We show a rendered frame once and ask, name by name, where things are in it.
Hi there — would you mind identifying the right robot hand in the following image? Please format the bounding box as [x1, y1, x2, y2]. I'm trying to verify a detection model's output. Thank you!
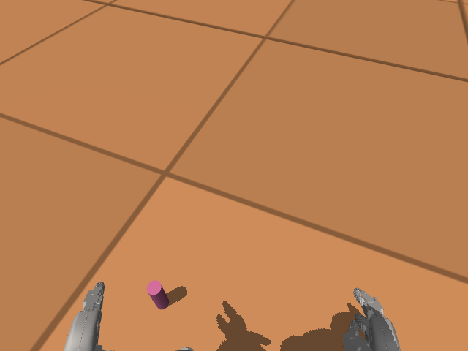
[343, 288, 401, 351]

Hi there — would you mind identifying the can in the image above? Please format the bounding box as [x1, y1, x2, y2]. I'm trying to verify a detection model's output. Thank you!
[147, 280, 169, 309]

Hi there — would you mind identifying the left robot hand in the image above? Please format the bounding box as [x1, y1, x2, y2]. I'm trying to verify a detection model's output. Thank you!
[64, 282, 112, 351]

